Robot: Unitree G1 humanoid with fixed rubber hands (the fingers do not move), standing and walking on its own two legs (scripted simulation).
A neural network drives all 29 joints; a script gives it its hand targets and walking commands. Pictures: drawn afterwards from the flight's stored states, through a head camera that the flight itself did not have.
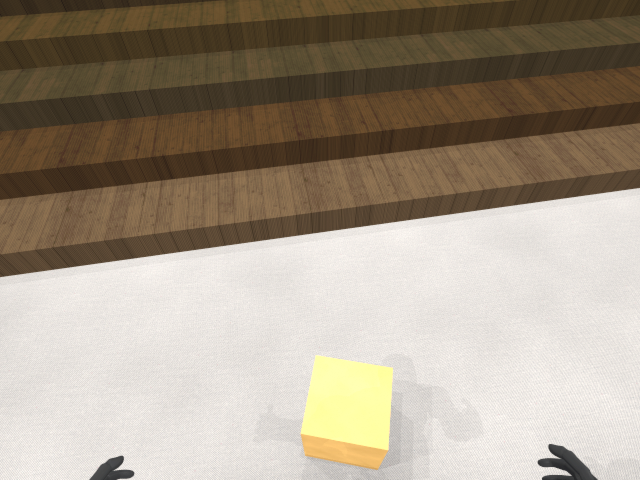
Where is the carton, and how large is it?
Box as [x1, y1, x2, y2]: [301, 355, 392, 469]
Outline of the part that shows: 316,355 301,429 301,437 305,455 377,469 387,451 392,368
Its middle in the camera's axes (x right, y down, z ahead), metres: +0.07 +0.49 +1.07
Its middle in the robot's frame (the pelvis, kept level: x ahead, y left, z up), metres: +0.37 -0.05 -0.66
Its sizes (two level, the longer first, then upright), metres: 0.210 0.200 0.250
